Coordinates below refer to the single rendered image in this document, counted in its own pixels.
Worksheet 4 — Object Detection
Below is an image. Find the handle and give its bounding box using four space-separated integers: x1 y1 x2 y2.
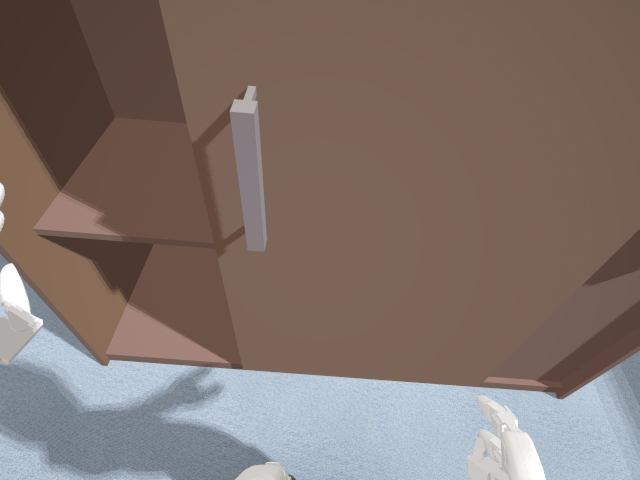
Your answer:
230 86 267 252

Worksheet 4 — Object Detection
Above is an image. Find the right robot hand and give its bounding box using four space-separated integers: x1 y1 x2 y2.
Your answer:
467 395 546 480

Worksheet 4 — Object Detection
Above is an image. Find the wardrobe door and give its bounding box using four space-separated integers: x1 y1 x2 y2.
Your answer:
489 229 640 382
159 0 640 387

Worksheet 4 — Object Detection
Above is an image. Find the left robot hand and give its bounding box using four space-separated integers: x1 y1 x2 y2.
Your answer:
0 183 43 365

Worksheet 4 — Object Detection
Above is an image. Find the left robot shin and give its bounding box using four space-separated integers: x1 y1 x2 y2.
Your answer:
265 462 289 476

